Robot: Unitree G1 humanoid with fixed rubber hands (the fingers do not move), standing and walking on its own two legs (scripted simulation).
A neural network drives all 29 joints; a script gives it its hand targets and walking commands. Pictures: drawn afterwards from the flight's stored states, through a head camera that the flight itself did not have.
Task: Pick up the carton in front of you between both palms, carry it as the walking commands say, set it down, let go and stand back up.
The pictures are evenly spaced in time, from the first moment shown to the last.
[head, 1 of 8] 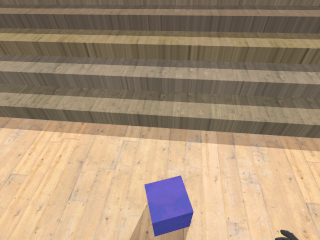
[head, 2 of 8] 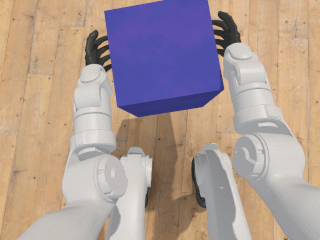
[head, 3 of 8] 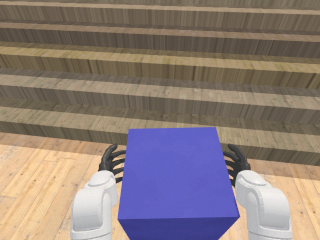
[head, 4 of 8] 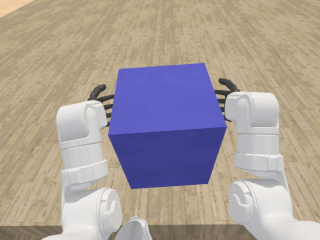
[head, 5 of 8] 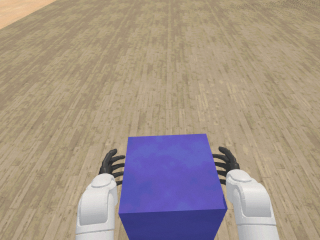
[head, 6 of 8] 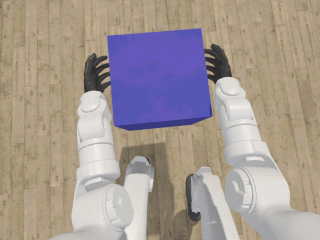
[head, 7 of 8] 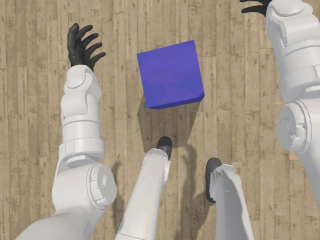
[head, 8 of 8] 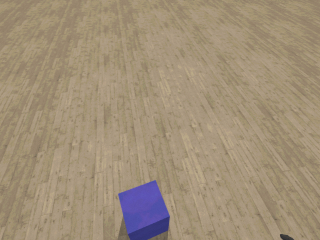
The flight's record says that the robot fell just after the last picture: no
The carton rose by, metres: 1.65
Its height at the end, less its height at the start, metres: +0.90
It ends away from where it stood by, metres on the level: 4.11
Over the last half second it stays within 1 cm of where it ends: yes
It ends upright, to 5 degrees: yes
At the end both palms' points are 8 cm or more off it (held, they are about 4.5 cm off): yes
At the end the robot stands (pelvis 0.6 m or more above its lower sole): yes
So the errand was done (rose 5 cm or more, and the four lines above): yes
